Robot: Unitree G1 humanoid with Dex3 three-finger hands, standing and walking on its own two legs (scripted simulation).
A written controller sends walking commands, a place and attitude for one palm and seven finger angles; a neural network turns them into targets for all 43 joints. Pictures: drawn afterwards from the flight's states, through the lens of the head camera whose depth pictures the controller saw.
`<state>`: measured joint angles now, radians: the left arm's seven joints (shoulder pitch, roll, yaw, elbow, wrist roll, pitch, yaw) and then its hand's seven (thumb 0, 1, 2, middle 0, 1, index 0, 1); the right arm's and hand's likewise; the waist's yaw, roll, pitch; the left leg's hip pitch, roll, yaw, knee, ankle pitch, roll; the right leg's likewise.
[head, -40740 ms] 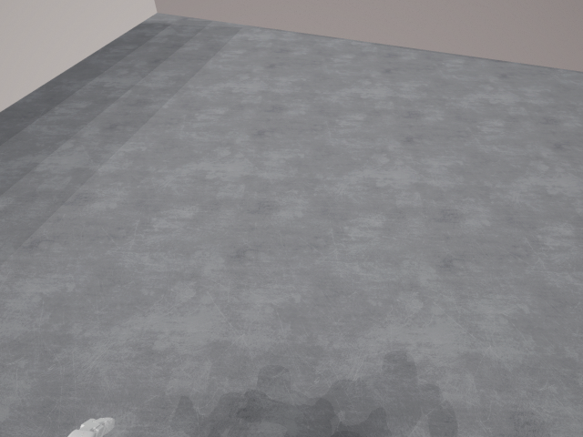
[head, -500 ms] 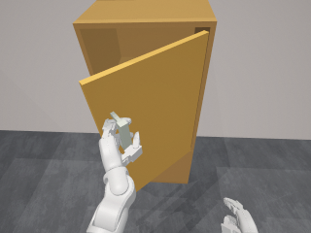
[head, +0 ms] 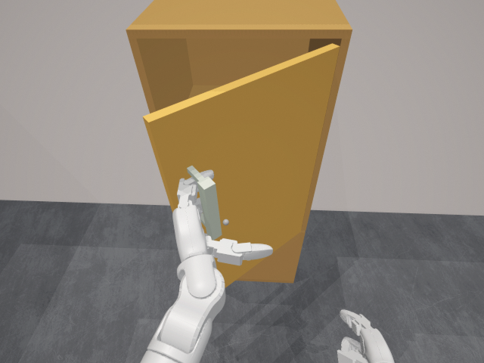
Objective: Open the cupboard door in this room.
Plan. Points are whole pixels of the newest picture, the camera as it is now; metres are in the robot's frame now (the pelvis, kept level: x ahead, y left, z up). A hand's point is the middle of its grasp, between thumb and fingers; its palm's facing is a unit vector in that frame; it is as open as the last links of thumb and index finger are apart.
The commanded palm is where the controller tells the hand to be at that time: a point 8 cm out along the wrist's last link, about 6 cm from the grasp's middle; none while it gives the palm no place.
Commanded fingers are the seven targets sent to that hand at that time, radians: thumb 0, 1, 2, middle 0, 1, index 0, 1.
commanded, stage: open thumb and fingers to let go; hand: left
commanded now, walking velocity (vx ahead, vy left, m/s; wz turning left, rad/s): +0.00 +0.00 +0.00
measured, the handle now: (204, 203) +0.35 +0.09 +0.10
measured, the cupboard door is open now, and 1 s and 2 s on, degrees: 41 44 43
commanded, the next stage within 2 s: slide the hand sideways off the handle in 0.10 s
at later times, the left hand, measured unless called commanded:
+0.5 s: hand (230, 243) +0.27 +0.04 +0.10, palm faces -0.11 -0.99 +0.01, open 16.2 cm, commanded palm +0.25 +0.09 +0.10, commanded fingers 0.00 -0.50 0.30 -0.15 -0.30 -0.15 -0.30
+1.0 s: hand (206, 255) +0.25 +0.07 +0.10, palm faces -0.06 -1.00 +0.01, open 16.0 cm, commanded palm +0.21 +0.14 +0.10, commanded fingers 0.00 -0.50 0.30 -0.15 -0.30 -0.15 -0.30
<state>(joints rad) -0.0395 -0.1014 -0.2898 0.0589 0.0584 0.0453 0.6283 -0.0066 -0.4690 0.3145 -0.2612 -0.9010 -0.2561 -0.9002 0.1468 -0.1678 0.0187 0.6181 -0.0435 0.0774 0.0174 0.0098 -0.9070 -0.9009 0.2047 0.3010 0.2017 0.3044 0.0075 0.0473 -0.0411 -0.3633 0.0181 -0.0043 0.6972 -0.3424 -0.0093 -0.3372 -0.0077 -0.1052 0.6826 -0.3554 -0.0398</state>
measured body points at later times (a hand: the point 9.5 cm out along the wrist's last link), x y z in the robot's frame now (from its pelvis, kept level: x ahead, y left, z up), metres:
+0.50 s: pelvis -0.01 +0.01 +0.00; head -0.02 -0.01 +0.45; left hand +0.27 +0.09 +0.10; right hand +0.16 -0.21 -0.09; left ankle +0.02 +0.12 -0.72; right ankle +0.01 -0.09 -0.72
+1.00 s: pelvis +0.01 +0.00 +0.00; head +0.01 -0.02 +0.45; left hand +0.25 +0.13 +0.10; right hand +0.20 -0.22 -0.07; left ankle +0.02 +0.12 -0.72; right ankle +0.01 -0.09 -0.72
